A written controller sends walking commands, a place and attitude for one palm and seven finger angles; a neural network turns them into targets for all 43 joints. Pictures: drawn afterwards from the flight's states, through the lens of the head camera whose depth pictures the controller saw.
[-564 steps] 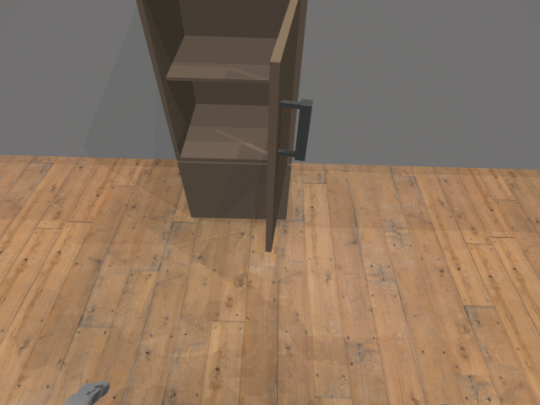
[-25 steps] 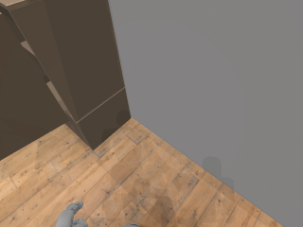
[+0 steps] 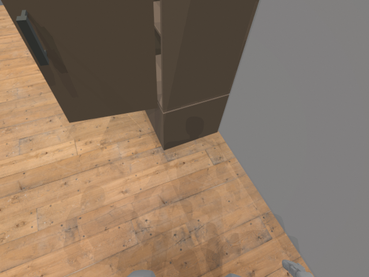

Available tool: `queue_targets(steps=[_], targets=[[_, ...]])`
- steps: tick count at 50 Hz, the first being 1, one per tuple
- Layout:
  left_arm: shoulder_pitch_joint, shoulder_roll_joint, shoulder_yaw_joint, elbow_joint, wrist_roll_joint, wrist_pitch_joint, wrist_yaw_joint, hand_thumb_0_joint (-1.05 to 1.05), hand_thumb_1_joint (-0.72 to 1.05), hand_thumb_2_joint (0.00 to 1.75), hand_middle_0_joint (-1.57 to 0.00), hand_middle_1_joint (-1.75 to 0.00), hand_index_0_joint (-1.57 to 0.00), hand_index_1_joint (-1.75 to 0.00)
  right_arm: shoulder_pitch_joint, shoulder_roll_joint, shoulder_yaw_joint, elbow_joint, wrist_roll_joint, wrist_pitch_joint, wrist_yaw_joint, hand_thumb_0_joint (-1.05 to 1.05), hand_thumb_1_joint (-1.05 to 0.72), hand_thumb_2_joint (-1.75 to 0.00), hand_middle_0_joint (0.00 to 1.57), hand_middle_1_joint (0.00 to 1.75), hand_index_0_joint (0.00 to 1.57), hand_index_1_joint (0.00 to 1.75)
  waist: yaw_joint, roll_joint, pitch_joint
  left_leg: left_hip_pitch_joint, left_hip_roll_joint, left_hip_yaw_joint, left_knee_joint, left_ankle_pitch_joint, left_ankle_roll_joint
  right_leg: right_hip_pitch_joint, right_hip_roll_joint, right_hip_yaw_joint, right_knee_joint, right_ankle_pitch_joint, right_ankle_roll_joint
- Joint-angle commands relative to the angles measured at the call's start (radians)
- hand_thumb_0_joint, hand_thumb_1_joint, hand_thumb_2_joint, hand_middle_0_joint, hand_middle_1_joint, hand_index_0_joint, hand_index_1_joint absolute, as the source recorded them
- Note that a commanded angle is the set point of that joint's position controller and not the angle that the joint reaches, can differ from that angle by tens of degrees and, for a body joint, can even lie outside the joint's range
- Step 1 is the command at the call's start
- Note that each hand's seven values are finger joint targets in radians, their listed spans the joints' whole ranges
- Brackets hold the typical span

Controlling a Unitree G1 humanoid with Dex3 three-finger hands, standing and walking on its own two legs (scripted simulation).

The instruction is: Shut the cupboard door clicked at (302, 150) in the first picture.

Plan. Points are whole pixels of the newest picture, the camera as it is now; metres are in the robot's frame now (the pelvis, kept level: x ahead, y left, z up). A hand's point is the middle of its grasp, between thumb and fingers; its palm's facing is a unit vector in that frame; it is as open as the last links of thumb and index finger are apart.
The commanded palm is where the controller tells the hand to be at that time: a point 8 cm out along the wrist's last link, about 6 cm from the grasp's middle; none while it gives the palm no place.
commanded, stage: turn to face it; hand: left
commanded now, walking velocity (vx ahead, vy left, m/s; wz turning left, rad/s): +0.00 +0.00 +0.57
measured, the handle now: (34, 38) +0.69 +0.53 +0.06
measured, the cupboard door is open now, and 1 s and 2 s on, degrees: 82 82 82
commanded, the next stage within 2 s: take the last steps up to it in 0.58 s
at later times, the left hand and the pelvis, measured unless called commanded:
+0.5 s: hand out of the picture +0.08 +0.21 -0.13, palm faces +0.24 -0.93 -0.27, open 7.4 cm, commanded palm none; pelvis -0.02 -0.01 +0.02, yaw +14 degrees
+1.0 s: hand out of the picture -0.16 +0.14 -0.15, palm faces +0.50 -0.84 -0.22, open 7.4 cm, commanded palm none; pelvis -0.04 +0.00 +0.02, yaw +24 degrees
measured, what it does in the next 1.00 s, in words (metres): steps on the spot, turning left: right foot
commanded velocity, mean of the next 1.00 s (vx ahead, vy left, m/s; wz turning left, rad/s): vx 0.10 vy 0.02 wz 0.26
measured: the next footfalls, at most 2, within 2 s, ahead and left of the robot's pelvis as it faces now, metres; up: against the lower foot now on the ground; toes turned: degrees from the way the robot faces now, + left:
right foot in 0.54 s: +0.04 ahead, -0.12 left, +0.00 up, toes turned +14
left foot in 1.04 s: -0.07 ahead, +0.13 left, +0.00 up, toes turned +28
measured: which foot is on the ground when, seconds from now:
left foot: down 0.00-0.54, up 0.56-1.00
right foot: up 0.00-0.52, down 0.54-1.00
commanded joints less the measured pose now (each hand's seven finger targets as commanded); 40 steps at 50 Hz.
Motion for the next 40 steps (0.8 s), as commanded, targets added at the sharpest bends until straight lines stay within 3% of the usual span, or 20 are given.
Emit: queue_targets(steps=[1,3,5,8,16,21,24,25,26,27,28,29,30,31,32,34,35,38,40], targets=[[-0.127,0.089,0.013,-0.132,-0.001,-0.031,0.003,0.00,0.90,0.90,-0.20,-0.30,-0.20,-0.30,0.132,-0.212,-0.054,-0.029,-0.004,-0.008,-0.039,0.00,-0.90,-0.90,0.20,0.30,0.20,0.30,-0.099,0.282,-0.184,0.237,0.311,-0.335,-0.250,0.763,0.164,-0.244,0.048,0.137,0.281,0.006,0.005],[-0.080,0.087,0.014,-0.102,0.000,-0.035,-0.004,0.00,0.90,0.90,-0.20,-0.30,-0.20,-0.30,0.067,-0.183,-0.039,-0.051,-0.004,-0.013,-0.039,0.00,-0.90,-0.90,0.20,0.30,0.20,0.30,-0.058,0.229,-0.156,0.212,0.249,-0.280,-0.260,0.749,0.133,-0.214,0.066,0.131,0.273,0.091,0.011],[-0.067,0.086,0.012,-0.093,0.000,-0.035,-0.005,0.00,0.90,0.90,-0.20,-0.30,-0.20,-0.30,0.083,-0.182,-0.036,-0.049,-0.002,-0.018,-0.040,0.00,-0.90,-0.90,0.20,0.30,0.20,0.30,-0.054,0.197,-0.169,0.229,0.227,-0.274,-0.266,0.756,0.126,-0.200,0.082,0.135,0.249,0.130,0.018],[-0.092,0.086,0.010,-0.100,-0.001,-0.033,0.001,0.00,0.90,0.90,-0.20,-0.30,-0.20,-0.30,0.113,-0.175,-0.034,-0.044,-0.004,-0.017,-0.039,0.00,-0.90,-0.90,0.20,0.30,0.20,0.30,-0.062,0.172,-0.157,0.223,0.228,-0.325,-0.286,0.706,0.141,-0.188,0.094,0.148,0.199,0.145,0.024],[-0.185,0.073,0.002,-0.136,-0.003,-0.034,0.008,0.00,0.90,0.90,-0.20,-0.30,-0.20,-0.30,0.167,-0.166,-0.039,-0.030,-0.012,-0.007,-0.038,0.00,-0.90,-0.90,0.20,0.30,0.20,0.30,-0.083,0.191,-0.136,0.189,0.226,-0.473,-0.309,0.538,0.171,-0.144,0.131,0.171,0.041,0.099,0.012],[-0.153,0.050,-0.006,-0.131,-0.010,-0.044,0.014,0.00,0.90,0.90,-0.20,-0.30,-0.20,-0.30,0.162,-0.160,-0.041,-0.022,-0.014,-0.001,-0.039,0.00,-0.90,-0.90,0.20,0.30,0.20,0.30,-0.068,0.200,-0.173,0.144,0.204,-0.504,-0.272,0.586,0.164,0.005,0.177,0.158,-0.150,0.097,-0.014],[-0.087,0.046,-0.004,-0.112,-0.015,-0.056,0.019,0.00,0.90,0.90,-0.20,-0.30,-0.20,-0.30,0.155,-0.139,-0.038,-0.014,-0.007,0.000,-0.037,0.00,-0.90,-0.90,0.20,0.30,0.20,0.30,-0.037,0.185,-0.199,0.071,0.154,-0.488,-0.230,0.543,0.120,0.172,0.193,0.144,-0.375,0.245,-0.029],[-0.054,0.059,-0.001,-0.099,-0.015,-0.063,0.022,0.00,0.90,0.90,-0.20,-0.30,-0.20,-0.30,0.149,-0.124,-0.035,-0.013,0.000,-0.001,-0.036,0.00,-0.90,-0.90,0.20,0.30,0.20,0.30,-0.019,0.147,-0.212,0.008,0.123,-0.472,-0.193,0.452,0.084,0.279,0.171,0.157,-0.513,0.339,-0.033],[-0.028,0.113,0.005,-0.090,-0.005,-0.076,0.026,0.00,0.90,0.90,-0.20,-0.30,-0.20,-0.30,0.160,-0.084,-0.029,-0.011,0.010,-0.006,-0.030,0.00,-0.90,-0.90,0.20,0.30,0.20,0.30,-0.011,0.030,-0.226,-0.112,0.062,-0.396,-0.093,0.277,0.025,0.410,0.044,0.270,-0.605,0.400,-0.062],[-0.012,0.183,0.021,-0.087,0.008,-0.083,0.030,0.00,0.90,0.90,-0.20,-0.30,-0.20,-0.30,0.155,-0.028,-0.020,-0.031,0.013,-0.009,-0.029,0.00,-0.90,-0.90,0.20,0.30,0.20,0.30,-0.007,-0.205,-0.198,-0.272,-0.085,-0.198,0.099,-0.118,-0.049,0.443,-0.199,0.498,-0.615,0.573,-0.175],[-0.011,0.190,0.018,-0.098,0.005,-0.076,0.027,0.00,0.90,0.90,-0.20,-0.30,-0.20,-0.30,0.145,-0.073,-0.039,-0.035,0.003,0.004,-0.036,0.00,-0.90,-0.90,0.20,0.30,0.20,0.30,-0.001,-0.129,-0.183,-0.233,-0.074,-0.194,0.298,-0.260,-0.056,0.282,-0.290,0.498,-0.603,0.664,-0.268],[-0.066,0.151,0.016,-0.108,0.002,-0.074,0.031,0.00,0.90,0.90,-0.20,-0.30,-0.20,-0.30,0.152,-0.075,-0.042,-0.011,-0.005,0.024,-0.033,0.00,-0.90,-0.90,0.20,0.30,0.20,0.30,-0.030,-0.068,-0.140,-0.212,-0.052,-0.220,0.436,-0.199,-0.056,0.172,-0.227,0.427,-0.634,0.528,-0.276],[-0.120,0.128,0.014,-0.114,0.000,-0.070,0.030,0.00,0.90,0.90,-0.20,-0.30,-0.20,-0.30,0.168,-0.068,-0.046,0.013,-0.008,0.039,-0.028,0.00,-0.90,-0.90,0.20,0.30,0.20,0.30,-0.054,-0.085,-0.095,-0.210,-0.038,-0.211,0.515,-0.148,-0.059,0.097,-0.169,0.389,-0.660,0.385,-0.253],[-0.155,0.109,0.007,-0.121,-0.001,-0.065,0.029,0.00,0.90,0.90,-0.20,-0.30,-0.20,-0.30,0.186,-0.066,-0.048,0.025,-0.008,0.042,-0.022,0.00,-0.90,-0.90,0.20,0.30,0.20,0.30,-0.075,-0.062,-0.067,-0.215,-0.028,-0.191,0.551,-0.107,-0.062,0.072,-0.130,0.341,-0.658,0.347,-0.225],[-0.157,0.087,0.001,-0.120,-0.001,-0.071,0.024,0.00,0.90,0.90,-0.20,-0.30,-0.20,-0.30,0.198,-0.062,-0.044,0.038,-0.010,0.041,-0.018,0.00,-0.90,-0.90,0.20,0.30,0.20,0.30,-0.080,-0.062,-0.048,-0.222,-0.018,-0.171,0.579,-0.048,-0.069,0.073,-0.091,0.281,-0.650,0.361,-0.205],[-0.103,0.074,-0.002,-0.098,0.001,-0.080,0.020,0.00,0.90,0.90,-0.20,-0.30,-0.20,-0.30,0.196,-0.052,-0.040,0.048,-0.009,0.038,-0.018,0.00,-0.90,-0.90,0.20,0.30,0.20,0.30,-0.065,-0.099,-0.054,-0.232,-0.013,-0.153,0.576,0.001,-0.082,0.106,-0.063,0.232,-0.639,0.389,-0.190],[-0.067,0.075,0.000,-0.085,0.002,-0.084,0.019,0.00,0.90,0.90,-0.20,-0.30,-0.20,-0.30,0.189,-0.053,-0.038,0.050,-0.010,0.036,-0.018,0.00,-0.90,-0.90,0.20,0.30,0.20,0.30,-0.050,-0.119,-0.064,-0.243,-0.001,-0.145,0.560,0.011,-0.087,0.141,-0.073,0.244,-0.654,0.329,-0.192],[0.037,0.079,0.003,-0.040,0.006,-0.094,0.015,0.00,0.90,0.90,-0.20,-0.30,-0.20,-0.30,0.126,-0.055,-0.034,0.040,-0.019,0.026,-0.007,0.00,-0.90,-0.90,0.20,0.30,0.20,0.30,-0.003,-0.096,-0.056,-0.283,0.033,-0.117,0.487,0.018,-0.095,0.208,-0.101,0.305,-0.704,0.130,-0.192],[0.084,0.082,0.006,-0.011,0.011,-0.102,0.012,0.00,0.90,0.90,-0.20,-0.30,-0.20,-0.30,0.085,-0.049,-0.029,0.031,-0.019,0.016,-0.002,0.00,-0.90,-0.90,0.20,0.30,0.20,0.30,0.016,-0.106,-0.053,-0.299,0.054,-0.097,0.397,-0.001,-0.093,0.256,-0.119,0.323,-0.721,0.090,-0.202]])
